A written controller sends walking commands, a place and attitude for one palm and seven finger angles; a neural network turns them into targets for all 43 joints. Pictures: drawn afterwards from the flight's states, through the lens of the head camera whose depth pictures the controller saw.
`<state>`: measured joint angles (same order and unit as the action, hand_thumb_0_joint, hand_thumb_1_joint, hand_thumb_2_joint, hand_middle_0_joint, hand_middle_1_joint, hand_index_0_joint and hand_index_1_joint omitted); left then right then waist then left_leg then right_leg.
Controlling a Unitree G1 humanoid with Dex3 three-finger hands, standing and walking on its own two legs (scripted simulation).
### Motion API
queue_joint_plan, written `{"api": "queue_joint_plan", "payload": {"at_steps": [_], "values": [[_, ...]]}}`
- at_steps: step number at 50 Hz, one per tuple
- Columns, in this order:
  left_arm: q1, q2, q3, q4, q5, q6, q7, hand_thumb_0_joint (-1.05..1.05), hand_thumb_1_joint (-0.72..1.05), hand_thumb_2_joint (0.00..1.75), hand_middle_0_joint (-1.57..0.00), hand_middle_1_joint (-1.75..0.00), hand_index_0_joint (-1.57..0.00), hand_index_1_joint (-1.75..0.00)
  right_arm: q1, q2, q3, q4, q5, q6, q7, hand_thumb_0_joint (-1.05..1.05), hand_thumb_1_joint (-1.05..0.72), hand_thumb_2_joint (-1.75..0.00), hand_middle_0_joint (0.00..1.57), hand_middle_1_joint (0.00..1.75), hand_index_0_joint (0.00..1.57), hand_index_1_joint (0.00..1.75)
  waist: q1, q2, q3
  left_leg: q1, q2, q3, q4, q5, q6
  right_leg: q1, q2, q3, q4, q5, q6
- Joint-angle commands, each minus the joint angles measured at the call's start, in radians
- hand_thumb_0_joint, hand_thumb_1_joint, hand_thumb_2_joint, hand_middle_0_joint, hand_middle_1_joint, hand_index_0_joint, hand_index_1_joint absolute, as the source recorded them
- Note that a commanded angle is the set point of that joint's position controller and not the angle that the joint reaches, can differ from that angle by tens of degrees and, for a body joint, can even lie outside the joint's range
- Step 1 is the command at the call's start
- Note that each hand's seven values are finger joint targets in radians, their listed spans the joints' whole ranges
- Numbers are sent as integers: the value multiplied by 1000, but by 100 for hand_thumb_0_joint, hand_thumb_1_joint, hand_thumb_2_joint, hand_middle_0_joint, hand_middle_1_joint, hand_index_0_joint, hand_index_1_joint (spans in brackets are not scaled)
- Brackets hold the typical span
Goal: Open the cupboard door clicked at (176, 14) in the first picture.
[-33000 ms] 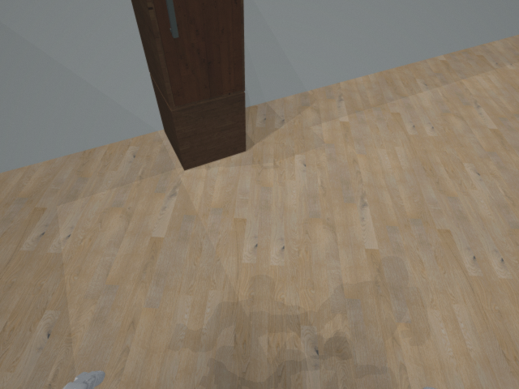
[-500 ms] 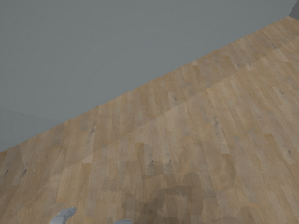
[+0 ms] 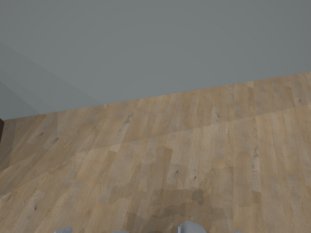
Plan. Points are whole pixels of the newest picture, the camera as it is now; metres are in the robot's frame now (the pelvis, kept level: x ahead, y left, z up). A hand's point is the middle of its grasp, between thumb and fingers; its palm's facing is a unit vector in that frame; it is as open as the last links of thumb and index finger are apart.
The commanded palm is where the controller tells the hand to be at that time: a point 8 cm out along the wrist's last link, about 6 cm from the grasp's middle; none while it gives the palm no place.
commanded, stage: turn to face it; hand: left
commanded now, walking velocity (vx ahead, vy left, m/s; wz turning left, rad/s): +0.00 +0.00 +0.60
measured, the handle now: out of the picture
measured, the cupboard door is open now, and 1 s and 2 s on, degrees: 49 49 49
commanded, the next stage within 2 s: take the last steps up to it in 1.80 s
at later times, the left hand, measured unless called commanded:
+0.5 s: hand out of the picture +0.02 +0.16 -0.16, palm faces +0.33 -0.92 -0.22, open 7.4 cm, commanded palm none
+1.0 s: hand out of the picture +0.01 +0.20 -0.15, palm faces +0.57 -0.77 -0.28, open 7.4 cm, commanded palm none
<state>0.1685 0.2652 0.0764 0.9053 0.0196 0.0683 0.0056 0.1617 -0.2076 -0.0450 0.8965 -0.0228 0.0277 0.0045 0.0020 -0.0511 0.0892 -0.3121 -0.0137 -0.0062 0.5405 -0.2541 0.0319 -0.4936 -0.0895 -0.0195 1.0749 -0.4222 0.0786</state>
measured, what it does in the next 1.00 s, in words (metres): steps on the spot, turning left: right foot, then left foot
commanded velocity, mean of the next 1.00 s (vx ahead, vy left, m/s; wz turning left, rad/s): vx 0.00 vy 0.00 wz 0.60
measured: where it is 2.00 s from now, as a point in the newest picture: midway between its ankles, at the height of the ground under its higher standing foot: outside the picture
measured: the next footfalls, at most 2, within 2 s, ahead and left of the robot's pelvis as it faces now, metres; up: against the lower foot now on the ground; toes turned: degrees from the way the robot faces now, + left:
right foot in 0.20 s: +0.06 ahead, -0.16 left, +0.00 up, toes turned +6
left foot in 0.58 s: +0.01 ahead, +0.10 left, +0.00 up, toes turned +27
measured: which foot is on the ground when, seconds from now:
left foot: down 0.00-0.20, up 0.22-0.56, down 0.58-1.00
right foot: up 0.00-0.18, down 0.20-0.58, up 0.60-0.98, down 1.00-1.00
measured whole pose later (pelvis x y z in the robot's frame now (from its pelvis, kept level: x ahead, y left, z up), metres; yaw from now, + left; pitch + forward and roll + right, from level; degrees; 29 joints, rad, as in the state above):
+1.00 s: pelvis +0.03 -0.04 -0.01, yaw +36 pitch +2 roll +0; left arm 0.13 0.24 0.06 0.84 0.01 0.03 0.01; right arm 0.20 -0.22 -0.06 0.92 -0.02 0.06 0.01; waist -0.02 0.01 0.07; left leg -0.35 -0.06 -0.13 0.59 -0.26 -0.01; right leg -0.28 -0.03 -0.02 0.56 -0.32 0.04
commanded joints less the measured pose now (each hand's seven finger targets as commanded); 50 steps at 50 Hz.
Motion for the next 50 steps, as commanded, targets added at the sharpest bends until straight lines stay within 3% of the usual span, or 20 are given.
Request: {"api": "queue_joint_plan", "payload": {"at_steps": [1,6,8,9,10,11,12,13,16,22,26,27,28,29,30,35,43,47,48,50], "values": [[-31,51,7,-100,-4,-35,2,0,90,90,-20,-30,-20,-30,51,-222,-62,-44,-3,-16,-21,0,-90,-90,20,30,20,30,-31,198,-137,151,231,-262,-188,328,124,-10,19,14,-118,5,7],[0,49,5,-108,-11,-44,8,0,90,90,-20,-30,-20,-30,19,-231,-74,-57,-6,-3,-16,0,-90,-90,20,30,20,30,-16,237,-137,64,207,-332,-151,325,118,173,77,-9,-372,19,-11],[77,66,15,-90,-12,-55,13,0,90,90,-20,-30,-20,-30,-24,-216,-75,-72,4,1,-13,0,-90,-90,20,30,20,30,32,191,-142,-54,158,-321,-83,243,73,361,74,-12,-595,171,-19],[117,123,28,-83,-3,-67,20,0,90,90,-20,-30,-20,-30,-20,-170,-70,-83,13,1,-8,0,-90,-90,20,30,20,30,52,26,-166,-178,80,-263,25,72,16,503,-46,104,-747,171,-47],[134,220,45,-89,14,-74,27,0,90,90,-20,-30,-20,-30,-24,-108,-62,-105,19,0,-2,0,-90,-90,20,30,20,30,67,-265,-152,-319,-77,-52,287,-269,-71,533,-326,392,-836,203,-157],[111,218,35,-96,6,-72,31,0,90,90,-20,-30,-20,-30,-35,-152,-69,-103,9,5,2,0,-90,-90,20,30,20,30,54,-224,-126,-298,-29,-61,526,-370,-67,388,-421,406,-834,270,-235],[42,180,21,-116,4,-68,28,0,90,90,-20,-30,-20,-30,-9,-139,-66,-97,4,10,12,0,-90,-90,20,30,20,30,14,-130,-93,-285,-3,-74,628,-288,-64,325,-353,287,-817,251,-241],[0,129,13,-120,1,-76,30,0,90,90,-20,-30,-20,-30,-9,-136,-70,-65,3,20,13,0,-90,-90,20,30,20,30,-10,-197,-82,-306,16,-65,681,-239,-78,329,-283,243,-796,339,-212],[2,94,-1,-122,-2,-78,28,0,90,90,-20,-30,-20,-30,-11,-112,-59,-51,9,29,24,0,-90,-90,20,30,20,30,-19,-176,-85,-283,38,-1,644,-158,-107,380,-212,24,-731,604,-179],[111,152,21,-80,9,-77,26,0,90,90,-20,-30,-20,-30,-107,-74,-36,-72,14,20,31,0,-90,-90,20,30,20,30,44,-131,-107,-185,31,96,293,-199,-104,475,-260,-35,-658,735,-191],[99,170,32,-73,4,-72,17,0,90,90,-20,-30,-20,-30,-41,-97,-37,-67,14,5,26,0,-90,-90,20,30,20,30,6,-149,-143,2,6,127,36,-67,-74,417,-260,-101,-529,707,-138],[85,163,32,-79,-3,-68,14,0,90,90,-20,-30,-20,-30,14,-128,-45,-50,10,0,25,0,-90,-90,20,30,20,30,-30,-80,-163,136,12,108,-70,60,-60,327,-243,-132,-433,632,-98],[80,119,26,-99,-9,-63,8,0,90,90,-20,-30,-20,-30,86,-216,-68,-38,3,-9,19,0,-90,-90,20,30,20,30,-71,126,-225,315,177,-105,-114,272,12,138,-162,-178,-246,353,-35],[23,48,1,-146,-14,-58,4,0,90,90,-20,-30,-20,-30,168,-320,-94,-31,1,-10,7,0,-90,-90,20,30,20,30,-118,374,-238,382,427,-453,-159,664,177,-99,-29,-146,-16,-261,25],[-43,79,-1,-163,-3,-45,12,0,90,90,-20,-30,-20,-30,207,-319,-91,-9,5,-5,-1,0,-90,-90,20,30,20,30,-122,247,-229,356,452,-409,-130,691,224,-119,-45,-16,72,-250,4],[6,68,11,-94,0,-34,1,0,90,90,-20,-30,-20,-30,8,-220,-56,-58,2,-19,-25,0,-90,-90,20,30,20,30,-20,220,-146,165,245,-219,-178,405,122,-61,-23,27,71,10,7],[-40,54,6,-117,-6,-35,5,0,90,90,-20,-30,-20,-30,23,-233,-68,-51,-7,-7,-16,0,-90,-90,20,30,20,30,-27,203,-109,88,220,-309,-191,273,129,76,41,3,-237,-9,3],[54,65,12,-100,-11,-50,10,0,90,90,-20,-30,-20,-30,-31,-226,-74,-70,0,2,-12,0,-90,-90,20,30,20,30,22,208,-126,-39,167,-337,-117,233,89,314,81,-17,-515,127,-15],[92,90,21,-94,-10,-60,15,0,90,90,-20,-30,-20,-30,-35,-200,-72,-74,8,1,-10,0,-90,-90,20,30,20,30,43,138,-148,-110,123,-317,-56,162,50,435,45,16,-659,191,-25],[120,233,44,-103,13,-72,28,0,90,90,-20,-30,-20,-30,-31,-120,-65,-109,18,-1,0,0,-90,-90,20,30,20,30,67,-276,-157,-319,-80,-40,399,-351,-75,496,-403,420,-838,252,-202]]}}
